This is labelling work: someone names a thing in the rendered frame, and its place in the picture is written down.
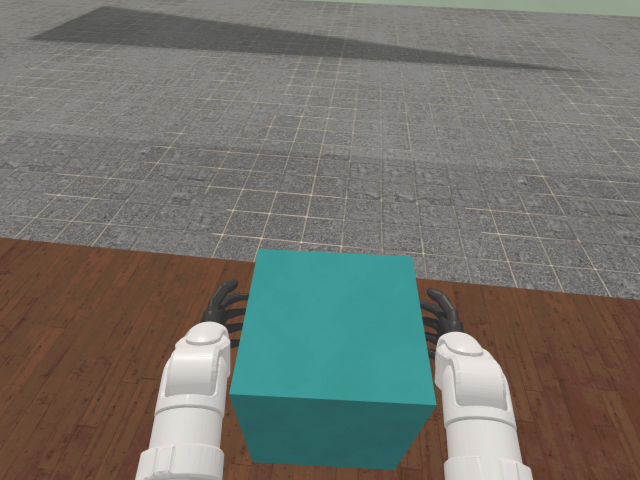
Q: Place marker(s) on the left robot forearm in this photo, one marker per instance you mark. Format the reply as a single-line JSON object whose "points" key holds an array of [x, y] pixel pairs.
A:
{"points": [[186, 433]]}

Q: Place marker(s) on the carton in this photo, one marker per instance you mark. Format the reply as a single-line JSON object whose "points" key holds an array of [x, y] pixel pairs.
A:
{"points": [[332, 367]]}

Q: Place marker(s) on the right robot forearm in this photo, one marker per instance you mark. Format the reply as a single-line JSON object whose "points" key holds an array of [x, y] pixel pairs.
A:
{"points": [[478, 414]]}

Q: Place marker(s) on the robot right hand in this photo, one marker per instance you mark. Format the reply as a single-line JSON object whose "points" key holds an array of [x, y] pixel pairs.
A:
{"points": [[445, 312]]}

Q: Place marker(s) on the robot left hand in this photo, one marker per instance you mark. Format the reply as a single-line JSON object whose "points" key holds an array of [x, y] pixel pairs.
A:
{"points": [[216, 312]]}

